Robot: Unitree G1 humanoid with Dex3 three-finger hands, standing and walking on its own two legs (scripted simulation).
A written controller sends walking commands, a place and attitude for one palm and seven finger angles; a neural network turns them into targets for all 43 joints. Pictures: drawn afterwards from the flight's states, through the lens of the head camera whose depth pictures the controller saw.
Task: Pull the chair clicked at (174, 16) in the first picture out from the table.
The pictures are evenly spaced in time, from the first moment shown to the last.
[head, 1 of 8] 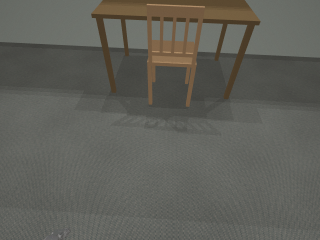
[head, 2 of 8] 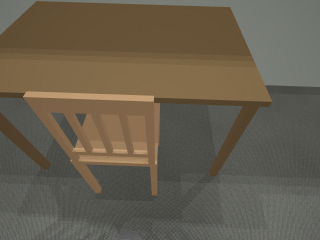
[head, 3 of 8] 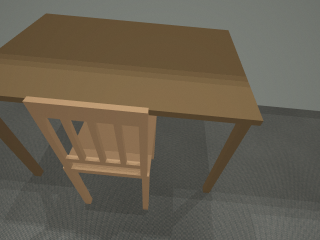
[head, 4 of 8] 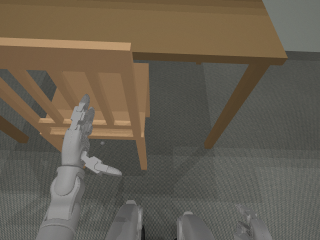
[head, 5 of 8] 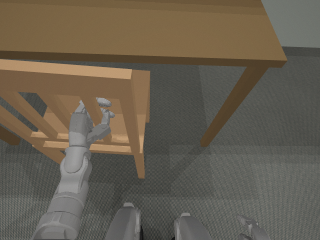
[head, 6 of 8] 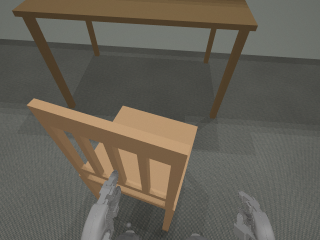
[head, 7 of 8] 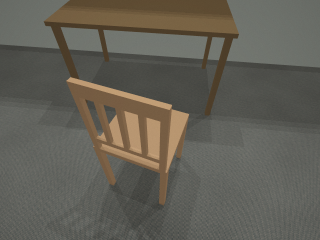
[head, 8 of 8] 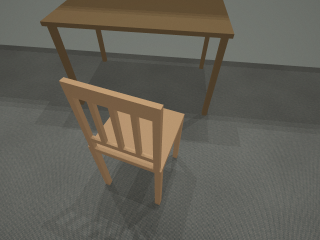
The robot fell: no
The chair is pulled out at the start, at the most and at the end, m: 0.00 0.62 0.62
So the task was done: yes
